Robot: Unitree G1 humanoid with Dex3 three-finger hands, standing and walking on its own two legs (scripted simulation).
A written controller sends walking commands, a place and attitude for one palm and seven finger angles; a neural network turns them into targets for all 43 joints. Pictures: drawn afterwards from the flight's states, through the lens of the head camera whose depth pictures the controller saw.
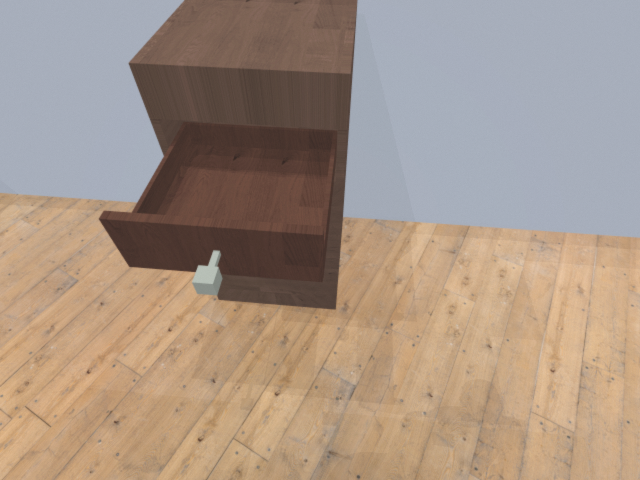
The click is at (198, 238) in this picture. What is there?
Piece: drawer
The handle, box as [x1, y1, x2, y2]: [192, 250, 222, 294]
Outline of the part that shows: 219,251 213,250 207,266 198,265 192,281 197,293 217,294 222,278 218,267 216,266 220,256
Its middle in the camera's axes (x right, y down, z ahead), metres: -0.20 +0.06 +0.68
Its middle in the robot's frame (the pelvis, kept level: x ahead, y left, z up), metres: +0.45 +0.22 -0.08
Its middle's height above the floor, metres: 0.69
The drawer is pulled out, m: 0.30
